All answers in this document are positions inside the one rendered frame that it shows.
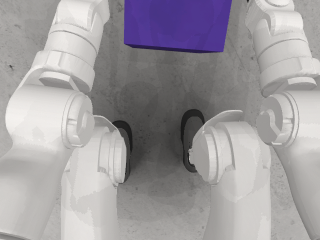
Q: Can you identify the right robot shin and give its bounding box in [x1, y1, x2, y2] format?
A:
[188, 110, 271, 176]

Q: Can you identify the carton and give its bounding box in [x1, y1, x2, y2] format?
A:
[124, 0, 232, 54]

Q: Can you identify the left robot forearm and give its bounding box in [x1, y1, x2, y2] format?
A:
[5, 0, 110, 131]

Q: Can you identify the right robot upper arm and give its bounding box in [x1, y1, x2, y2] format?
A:
[256, 90, 320, 240]

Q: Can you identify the robot left foot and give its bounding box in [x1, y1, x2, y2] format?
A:
[112, 120, 133, 184]

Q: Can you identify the right robot forearm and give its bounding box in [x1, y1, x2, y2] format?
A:
[244, 0, 320, 98]

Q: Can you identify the left robot upper arm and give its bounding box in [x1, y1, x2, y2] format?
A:
[0, 84, 95, 240]

